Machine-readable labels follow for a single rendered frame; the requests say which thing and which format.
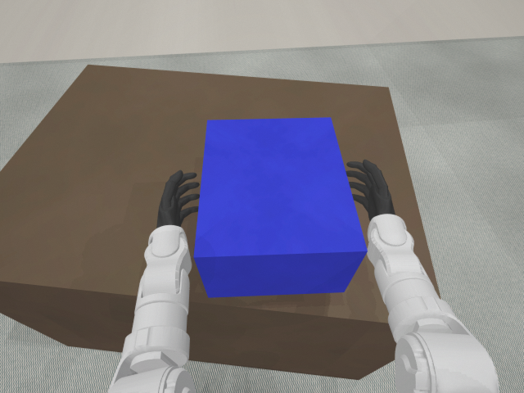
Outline carton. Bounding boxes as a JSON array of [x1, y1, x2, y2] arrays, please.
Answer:
[[193, 117, 368, 298]]

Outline left robot hand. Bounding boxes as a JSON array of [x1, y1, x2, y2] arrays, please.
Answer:
[[156, 170, 200, 228]]

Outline pedestal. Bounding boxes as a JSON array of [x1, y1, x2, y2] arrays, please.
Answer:
[[0, 65, 441, 380]]

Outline robot right upper arm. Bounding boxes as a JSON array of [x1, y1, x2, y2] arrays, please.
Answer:
[[395, 332, 498, 393]]

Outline robot left upper arm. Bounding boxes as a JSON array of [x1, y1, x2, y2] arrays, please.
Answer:
[[109, 365, 196, 393]]

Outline robot left forearm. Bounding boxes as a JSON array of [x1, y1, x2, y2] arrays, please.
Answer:
[[108, 225, 192, 393]]

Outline right robot hand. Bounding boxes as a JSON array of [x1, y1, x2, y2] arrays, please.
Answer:
[[346, 160, 395, 221]]

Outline robot right forearm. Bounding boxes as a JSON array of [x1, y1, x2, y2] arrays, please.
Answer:
[[367, 214, 499, 393]]

